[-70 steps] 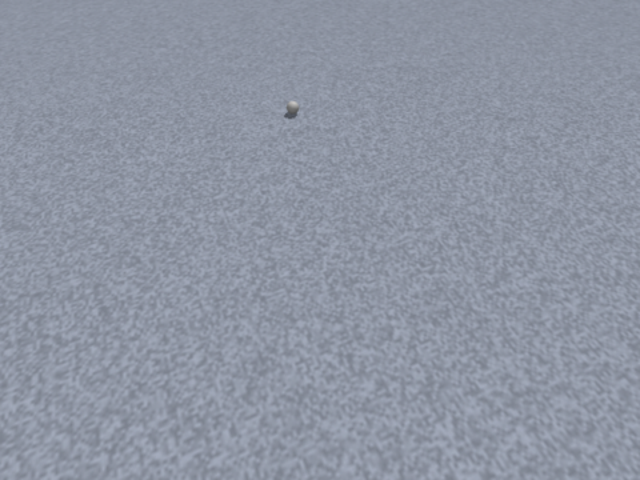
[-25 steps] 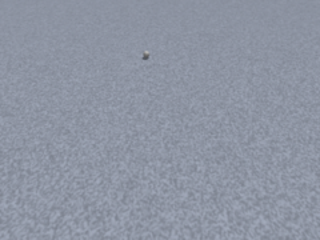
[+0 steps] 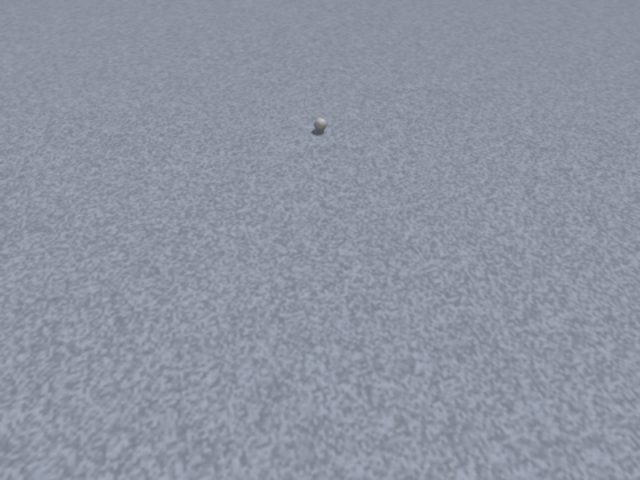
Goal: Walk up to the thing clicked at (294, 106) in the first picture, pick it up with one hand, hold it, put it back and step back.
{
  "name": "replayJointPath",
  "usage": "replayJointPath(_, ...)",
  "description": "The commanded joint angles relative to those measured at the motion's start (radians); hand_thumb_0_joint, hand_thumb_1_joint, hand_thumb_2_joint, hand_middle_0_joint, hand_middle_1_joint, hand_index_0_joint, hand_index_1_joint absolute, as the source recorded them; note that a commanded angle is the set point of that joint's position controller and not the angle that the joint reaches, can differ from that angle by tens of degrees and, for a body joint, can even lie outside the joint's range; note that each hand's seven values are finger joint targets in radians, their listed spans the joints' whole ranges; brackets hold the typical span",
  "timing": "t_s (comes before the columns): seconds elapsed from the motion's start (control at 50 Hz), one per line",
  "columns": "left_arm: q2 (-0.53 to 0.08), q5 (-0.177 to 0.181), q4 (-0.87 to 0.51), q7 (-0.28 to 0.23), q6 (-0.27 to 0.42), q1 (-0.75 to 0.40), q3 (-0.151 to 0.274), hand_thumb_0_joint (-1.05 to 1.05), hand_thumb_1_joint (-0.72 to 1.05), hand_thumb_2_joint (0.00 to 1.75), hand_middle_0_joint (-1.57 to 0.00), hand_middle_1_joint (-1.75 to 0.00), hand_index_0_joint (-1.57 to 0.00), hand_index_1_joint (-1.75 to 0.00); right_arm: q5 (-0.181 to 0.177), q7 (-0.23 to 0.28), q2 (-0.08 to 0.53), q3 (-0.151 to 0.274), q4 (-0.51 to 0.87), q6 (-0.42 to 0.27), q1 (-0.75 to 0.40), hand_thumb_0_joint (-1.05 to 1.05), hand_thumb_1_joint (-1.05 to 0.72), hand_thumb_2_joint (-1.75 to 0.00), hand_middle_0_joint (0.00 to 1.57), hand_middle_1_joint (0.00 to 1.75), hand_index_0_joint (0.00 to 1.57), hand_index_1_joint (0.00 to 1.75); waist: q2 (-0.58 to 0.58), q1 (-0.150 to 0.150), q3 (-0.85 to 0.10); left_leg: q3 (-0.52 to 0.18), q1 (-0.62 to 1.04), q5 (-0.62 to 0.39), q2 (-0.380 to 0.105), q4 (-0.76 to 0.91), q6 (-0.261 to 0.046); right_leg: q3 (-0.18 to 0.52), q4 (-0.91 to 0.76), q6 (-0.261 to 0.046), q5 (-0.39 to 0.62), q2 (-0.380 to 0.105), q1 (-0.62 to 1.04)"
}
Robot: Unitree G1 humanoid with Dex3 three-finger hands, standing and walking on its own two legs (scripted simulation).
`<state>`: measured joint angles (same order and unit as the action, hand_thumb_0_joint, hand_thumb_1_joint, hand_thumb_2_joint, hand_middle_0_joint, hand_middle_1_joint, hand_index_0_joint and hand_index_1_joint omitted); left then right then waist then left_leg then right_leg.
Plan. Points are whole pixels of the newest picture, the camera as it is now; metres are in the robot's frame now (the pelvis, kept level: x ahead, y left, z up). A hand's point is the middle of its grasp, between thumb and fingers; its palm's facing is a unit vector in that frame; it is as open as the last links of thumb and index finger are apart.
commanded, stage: walk up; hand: left
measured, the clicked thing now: (320, 124) +2.05 +0.13 -0.74
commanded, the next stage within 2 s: none
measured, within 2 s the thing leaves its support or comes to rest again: neither
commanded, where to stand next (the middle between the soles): +1.65 -0.12 m, yaw -3 degrees
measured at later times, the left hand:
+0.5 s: hand (181, 323) +0.39 +0.29 -0.14, palm faces -0.16 -0.93 -0.35, open 7.4 cm
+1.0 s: hand (223, 234) +0.63 +0.27 -0.17, palm faces -0.06 -0.93 -0.35, open 7.4 cm
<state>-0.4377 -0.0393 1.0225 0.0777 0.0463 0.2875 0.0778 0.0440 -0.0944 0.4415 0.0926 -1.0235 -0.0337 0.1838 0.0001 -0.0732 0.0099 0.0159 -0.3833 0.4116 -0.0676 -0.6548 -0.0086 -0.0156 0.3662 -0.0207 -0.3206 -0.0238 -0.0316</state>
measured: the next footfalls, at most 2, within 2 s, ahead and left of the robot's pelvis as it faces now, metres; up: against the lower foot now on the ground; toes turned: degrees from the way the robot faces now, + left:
left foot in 0.04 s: +0.15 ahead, +0.15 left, +0.00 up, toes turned +4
right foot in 0.56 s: +0.48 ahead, -0.14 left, +0.00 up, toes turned -9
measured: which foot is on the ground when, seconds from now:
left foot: up 0.00-0.02, down 0.04-0.60, up 0.62-0.98, down 1.00-1.00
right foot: down 0.00-0.06, up 0.08-0.54, down 0.56-1.00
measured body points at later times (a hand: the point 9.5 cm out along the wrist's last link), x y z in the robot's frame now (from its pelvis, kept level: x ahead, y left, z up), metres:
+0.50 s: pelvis +0.25 +0.02 -0.01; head +0.26 +0.02 +0.44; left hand +0.40 +0.34 -0.11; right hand +0.21 -0.30 -0.13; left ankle +0.11 +0.15 -0.74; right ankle +0.42 -0.14 -0.72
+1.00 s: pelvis +0.58 -0.01 -0.02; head +0.60 +0.01 +0.43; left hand +0.64 +0.32 -0.14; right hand +0.69 -0.35 -0.10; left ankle +0.73 +0.10 -0.74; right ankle +0.44 -0.14 -0.74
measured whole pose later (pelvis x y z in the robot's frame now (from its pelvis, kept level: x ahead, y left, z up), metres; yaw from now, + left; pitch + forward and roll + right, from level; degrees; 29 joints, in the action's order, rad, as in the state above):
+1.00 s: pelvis +0.58 -0.01 -0.02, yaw -4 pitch -1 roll -3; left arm -0.46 -0.02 0.93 0.07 0.09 0.31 0.06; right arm 0.03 -0.10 0.43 0.09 -0.87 -0.07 0.19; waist 0.00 -0.05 0.03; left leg 0.06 -0.48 0.08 -0.10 -0.58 -0.01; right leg -0.09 0.48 0.01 -0.47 -0.01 0.01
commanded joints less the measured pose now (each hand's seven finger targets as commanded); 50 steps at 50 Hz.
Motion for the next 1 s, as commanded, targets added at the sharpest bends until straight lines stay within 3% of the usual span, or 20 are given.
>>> replayJointPath(0.0,-0.262,0.012,-0.156,-0.004,0.022,-0.258,0.051,0.00,0.90,0.90,-0.20,-0.30,-0.20,-0.30,-0.017,0.012,0.180,0.065,0.069,-0.034,0.093,0.00,-0.90,-0.90,0.20,0.30,0.20,0.30,0.120,0.160,0.055,0.057,0.373,-0.225,0.012,0.100,0.013,0.104,-0.069,-0.116,-0.350,-0.140,-0.459)
replayJointPath(0.02,-0.224,0.009,-0.162,-0.001,0.021,-0.252,0.038,0.00,0.90,0.90,-0.20,-0.30,-0.20,-0.30,-0.013,0.025,0.211,0.085,0.038,-0.037,0.215,0.00,-0.90,-0.90,0.20,0.30,0.20,0.30,-0.020,0.226,-0.003,0.040,0.585,-0.201,0.027,0.127,-0.010,0.038,0.136,-0.093,-0.291,-0.087,-0.586)
replayJointPath(0.04,-0.145,0.010,-0.158,-0.003,0.018,-0.191,0.014,0.00,0.90,0.90,-0.20,-0.30,-0.20,-0.30,0.000,0.043,0.279,0.107,0.009,-0.045,0.330,0.00,-0.90,-0.90,0.20,0.30,0.20,0.30,-0.295,0.270,-0.056,-0.122,0.708,0.083,-0.060,0.262,-0.030,-0.044,0.501,-0.080,-0.308,0.040,-0.723)
replayJointPath(0.06,-0.099,0.017,-0.163,-0.011,0.018,-0.162,-0.004,0.00,0.90,0.90,-0.20,-0.30,-0.20,-0.30,0.012,0.056,0.344,0.112,0.038,-0.054,0.344,0.00,-0.90,-0.90,0.20,0.30,0.20,0.30,-0.385,0.261,-0.037,-0.552,0.605,0.431,-0.266,0.443,-0.042,0.097,0.792,-0.037,-0.293,0.132,-0.814)
replayJointPath(0.08,-0.179,0.024,-0.153,-0.019,0.016,-0.117,0.003,0.00,0.90,0.90,-0.20,-0.30,-0.20,-0.30,-0.011,0.055,0.372,0.110,0.100,-0.061,0.158,0.00,-0.90,-0.90,0.20,0.30,0.20,0.30,-0.264,0.178,0.001,-0.738,0.423,0.589,-0.369,0.596,-0.125,0.173,0.845,-0.047,-0.181,0.065,-0.752)
replayJointPath(0.1,-0.212,0.022,-0.142,-0.019,0.018,-0.086,0.007,0.00,0.90,0.90,-0.20,-0.30,-0.20,-0.30,-0.032,0.051,0.367,0.102,0.131,-0.064,0.058,0.00,-0.90,-0.90,0.20,0.30,0.20,0.30,-0.223,0.116,0.071,-0.722,0.299,0.617,-0.406,0.636,-0.187,0.186,0.846,-0.051,-0.129,-0.016,-0.710)
replayJointPath(0.16,-0.259,0.037,-0.069,-0.002,0.021,-0.027,0.028,0.00,0.90,0.90,-0.20,-0.30,-0.20,-0.30,-0.035,0.050,0.246,0.058,0.166,-0.077,-0.040,0.00,-0.90,-0.90,0.20,0.30,0.20,0.30,-0.117,0.056,0.102,-0.320,0.219,0.298,-0.244,0.542,-0.141,0.144,0.691,-0.004,0.027,-0.078,-0.611)
replayJointPath(0.2,-0.241,0.036,-0.069,0.014,0.015,-0.032,0.030,0.00,0.90,0.90,-0.20,-0.30,-0.20,-0.30,-0.041,0.050,0.223,0.049,0.156,-0.090,0.014,0.00,-0.90,-0.90,0.20,0.30,0.20,0.30,-0.098,0.065,0.109,-0.214,0.209,0.196,-0.203,0.560,-0.123,0.107,0.633,0.023,0.104,-0.080,-0.593)
replayJointPath(0.32,-0.202,0.025,-0.154,0.040,0.009,-0.182,0.026,0.00,0.90,0.90,-0.20,-0.30,-0.20,-0.30,-0.045,0.045,0.245,0.051,0.153,-0.097,0.070,0.00,-0.90,-0.90,0.20,0.30,0.20,0.30,-0.109,0.093,0.145,-0.090,0.276,0.054,-0.193,0.590,-0.161,0.041,0.417,0.041,0.236,-0.106,-0.646)
replayJointPath(0.48,-0.141,0.031,-0.203,0.031,0.017,-0.364,0.009,0.00,0.90,0.90,-0.20,-0.30,-0.20,-0.30,-0.035,0.060,0.254,0.049,0.144,-0.077,0.163,0.00,-0.90,-0.90,0.20,0.30,0.20,0.30,-0.071,0.137,0.084,0.010,0.403,-0.433,-0.173,0.432,-0.136,-0.065,0.154,-0.027,0.283,-0.052,-0.466)
replayJointPath(0.54,-0.194,0.030,-0.123,0.004,0.018,-0.075,0.045,0.00,0.90,0.90,-0.20,-0.30,-0.20,-0.30,-0.017,0.072,0.235,0.040,0.161,-0.063,0.184,0.00,-0.90,-0.90,0.20,0.30,0.20,0.30,0.012,-0.004,-0.134,0.097,0.365,-0.677,-0.108,-0.032,-0.091,-0.127,0.108,-0.060,0.193,0.028,-0.037)
replayJointPath(0.56,-0.259,0.023,-0.081,-0.009,0.021,0.109,0.076,0.00,0.90,0.90,-0.20,-0.30,-0.20,-0.30,-0.021,0.070,0.189,0.024,0.167,-0.060,0.225,0.00,-0.90,-0.90,0.20,0.30,0.20,0.30,0.117,-0.073,-0.250,0.097,0.153,-0.490,-0.053,-0.288,-0.067,-0.017,0.156,-0.075,0.089,-0.032,0.254)
replayJointPath(0.58,-0.354,0.021,-0.081,-0.018,0.027,0.178,0.106,0.00,0.90,0.90,-0.20,-0.30,-0.20,-0.30,-0.057,0.069,0.124,0.005,0.192,-0.066,0.311,0.00,-0.90,-0.90,0.20,0.30,0.20,0.30,0.342,-0.060,-0.379,0.095,-0.152,-0.048,0.080,-0.554,-0.016,0.538,0.066,-0.206,0.039,-0.351,0.548)
replayJointPath(0.6,-0.351,0.041,-0.098,-0.025,0.027,0.141,0.113,0.00,0.90,0.90,-0.20,-0.30,-0.20,-0.30,-0.057,0.083,0.221,0.019,0.174,-0.065,0.247,0.00,-0.90,-0.90,0.20,0.30,0.20,0.30,0.285,-0.076,-0.328,0.005,-0.313,0.095,0.069,-0.625,-0.015,0.689,0.012,-0.275,0.101,-0.398,0.563)
replayJointPath(0.66,-0.261,0.060,-0.157,-0.053,0.033,-0.008,0.076,0.00,0.90,0.90,-0.20,-0.30,-0.20,-0.30,-0.069,0.074,0.185,0.015,0.167,-0.072,0.109,0.00,-0.90,-0.90,0.20,0.30,0.20,0.30,0.077,-0.012,-0.117,-0.116,-0.197,-0.070,-0.010,-0.655,-0.041,0.307,-0.012,-0.210,0.404,-0.291,0.122)
replayJointPath(0.72,-0.210,0.049,-0.165,-0.048,0.055,-0.058,0.056,0.00,0.90,0.90,-0.20,-0.30,-0.20,-0.30,-0.045,0.055,0.151,0.012,0.175,-0.053,0.138,0.00,-0.90,-0.90,0.20,0.30,0.20,0.30,0.098,0.053,0.014,-0.081,-0.126,-0.137,-0.031,-0.482,-0.040,0.146,-0.061,-0.172,0.392,-0.209,-0.111)
replayJointPath(0.8,-0.227,0.037,-0.221,-0.036,0.082,-0.132,0.048,0.00,0.90,0.90,-0.20,-0.30,-0.20,-0.30,-0.039,0.020,0.140,0.023,0.214,-0.038,0.051,0.00,-0.90,-0.90,0.20,0.30,0.20,0.30,0.094,0.085,0.104,-0.023,-0.123,-0.208,-0.056,-0.211,0.013,0.056,-0.179,-0.206,0.217,-0.211,-0.257)
replayJointPath(0.88,-0.249,0.029,-0.221,-0.025,0.085,-0.126,0.051,0.00,0.90,0.90,-0.20,-0.30,-0.20,-0.30,-0.033,-0.005,0.144,0.030,0.227,-0.054,-0.023,0.00,-0.90,-0.90,0.20,0.30,0.20,0.30,0.109,0.066,0.082,0.017,0.050,-0.400,-0.057,0.038,0.016,0.023,-0.157,-0.158,0.058,-0.179,-0.297)
replayJointPath(0.94,-0.262,0.028,-0.212,-0.026,0.073,-0.107,0.052,0.00,0.90,0.90,-0.20,-0.30,-0.20,-0.30,-0.022,0.002,0.158,0.051,0.195,-0.055,0.061,0.00,-0.90,-0.90,0.20,0.30,0.20,0.30,0.072,0.108,0.001,0.063,0.207,-0.371,-0.020,0.068,-0.012,0.033,-0.021,-0.148,0.158,-0.206,-0.261)
replayJointPath(0.98,-0.203,0.030,-0.218,-0.036,0.062,-0.051,0.030,0.00,0.90,0.90,-0.20,-0.30,-0.20,-0.30,0.003,0.021,0.232,0.080,0.139,-0.063,0.263,0.00,-0.90,-0.90,0.20,0.30,0.20,0.30,-0.131,0.197,-0.118,0.042,0.458,-0.192,0.006,0.104,-0.071,-0.032,0.402,-0.104,0.325,-0.120,-0.312)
